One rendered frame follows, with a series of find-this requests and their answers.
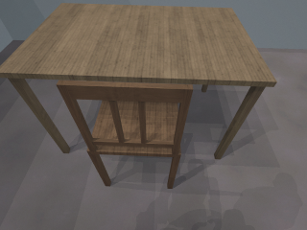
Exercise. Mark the table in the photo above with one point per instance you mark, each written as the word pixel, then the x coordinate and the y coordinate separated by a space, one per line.
pixel 140 43

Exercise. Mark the chair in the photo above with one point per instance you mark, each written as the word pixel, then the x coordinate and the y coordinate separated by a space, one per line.
pixel 134 119

